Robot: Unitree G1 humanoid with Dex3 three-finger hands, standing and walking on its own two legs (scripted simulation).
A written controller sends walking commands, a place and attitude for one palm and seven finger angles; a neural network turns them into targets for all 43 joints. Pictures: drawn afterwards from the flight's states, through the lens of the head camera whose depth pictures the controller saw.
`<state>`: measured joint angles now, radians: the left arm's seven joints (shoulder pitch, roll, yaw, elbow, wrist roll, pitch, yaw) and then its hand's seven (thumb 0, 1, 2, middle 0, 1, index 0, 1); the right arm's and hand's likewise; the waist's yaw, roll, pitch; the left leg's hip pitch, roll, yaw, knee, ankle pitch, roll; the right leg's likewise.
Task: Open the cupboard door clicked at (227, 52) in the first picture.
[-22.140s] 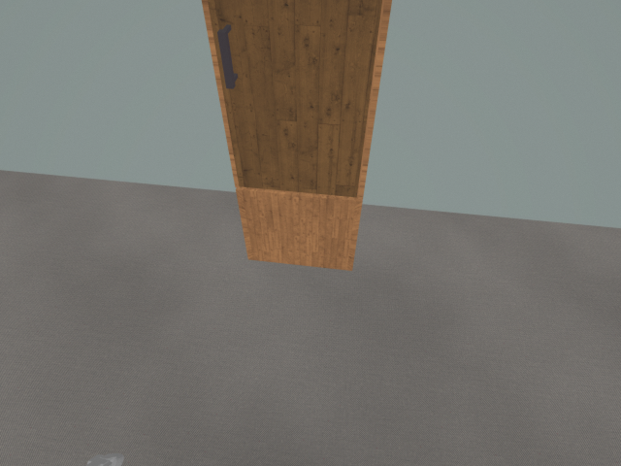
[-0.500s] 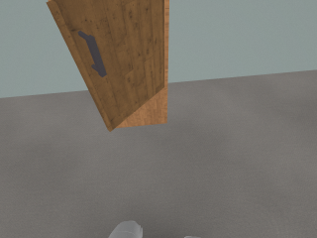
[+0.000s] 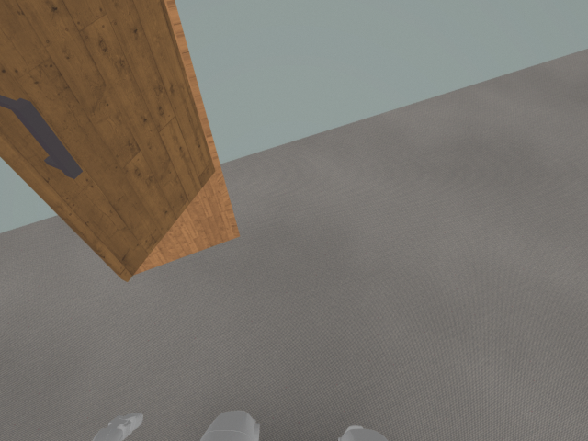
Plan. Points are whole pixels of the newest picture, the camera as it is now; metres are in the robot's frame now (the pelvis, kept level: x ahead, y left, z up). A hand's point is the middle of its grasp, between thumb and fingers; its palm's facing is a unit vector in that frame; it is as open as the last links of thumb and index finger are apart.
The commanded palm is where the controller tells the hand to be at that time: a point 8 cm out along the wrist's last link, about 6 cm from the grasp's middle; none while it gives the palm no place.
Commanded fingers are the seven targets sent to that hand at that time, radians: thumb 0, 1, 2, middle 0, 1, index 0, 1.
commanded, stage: walk to a spot facing it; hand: left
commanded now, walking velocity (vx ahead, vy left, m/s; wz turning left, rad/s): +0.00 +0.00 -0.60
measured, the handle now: (39, 138) +0.48 +0.41 +0.11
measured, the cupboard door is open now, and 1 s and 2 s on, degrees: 42 42 42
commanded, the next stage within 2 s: turn to face it in 1.96 s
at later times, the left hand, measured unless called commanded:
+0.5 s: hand (209, 396) +0.19 +0.16 -0.15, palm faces -0.31 -0.91 -0.27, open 7.4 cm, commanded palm none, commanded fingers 0.00 0.90 0.90 -0.20 -0.30 -0.20 -0.30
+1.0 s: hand (292, 339) +0.28 +0.03 -0.15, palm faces -0.58 -0.78 -0.23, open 7.4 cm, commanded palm none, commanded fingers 0.00 0.90 0.90 -0.20 -0.30 -0.20 -0.30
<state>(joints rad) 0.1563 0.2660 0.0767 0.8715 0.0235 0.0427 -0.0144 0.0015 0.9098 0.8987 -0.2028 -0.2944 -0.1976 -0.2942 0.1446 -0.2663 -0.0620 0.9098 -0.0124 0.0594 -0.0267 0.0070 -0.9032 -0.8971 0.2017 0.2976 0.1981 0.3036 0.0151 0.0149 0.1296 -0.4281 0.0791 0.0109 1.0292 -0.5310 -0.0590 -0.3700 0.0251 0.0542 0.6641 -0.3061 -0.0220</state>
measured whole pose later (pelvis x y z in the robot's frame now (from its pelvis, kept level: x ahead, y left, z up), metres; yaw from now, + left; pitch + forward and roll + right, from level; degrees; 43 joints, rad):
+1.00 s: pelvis +0.07 -0.07 +0.00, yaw -37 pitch +1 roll -1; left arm 0.15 0.24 0.07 0.89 0.02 0.00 -0.04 0.00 0.91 0.90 -0.20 -0.29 -0.20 -0.29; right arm 0.30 -0.27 -0.05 0.97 -0.02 0.03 0.00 0.01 -0.90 -0.90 0.20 0.30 0.20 0.30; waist -0.02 0.03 0.08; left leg -0.38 0.14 0.05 0.98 -0.53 -0.06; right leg -0.33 -0.02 -0.04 0.62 -0.29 -0.02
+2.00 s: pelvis +0.30 -0.43 +0.00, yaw -60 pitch +1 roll +1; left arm 0.14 0.21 0.07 0.97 0.02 -0.04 -0.05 0.01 0.91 0.90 -0.20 -0.29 -0.20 -0.29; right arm 0.39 -0.15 -0.03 1.07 -0.03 -0.03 0.01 0.00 -0.90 -0.90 0.20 0.30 0.20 0.30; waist -0.02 -0.01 0.06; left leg -0.18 0.15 0.15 0.70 -0.47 -0.06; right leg -0.40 -0.05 -0.09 0.63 -0.24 -0.05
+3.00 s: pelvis +0.40 -0.67 +0.01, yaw -30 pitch +1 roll -1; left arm 0.17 0.26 0.07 0.90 0.01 0.06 0.01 0.01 0.91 0.90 -0.20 -0.29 -0.20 -0.29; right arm 0.14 -0.25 -0.05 0.90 -0.03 0.04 0.00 0.00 -0.90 -0.90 0.20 0.30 0.20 0.30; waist 0.00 0.00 0.11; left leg -0.33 0.02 -0.02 0.59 -0.27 -0.01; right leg -0.43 -0.08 -0.03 0.95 -0.50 0.09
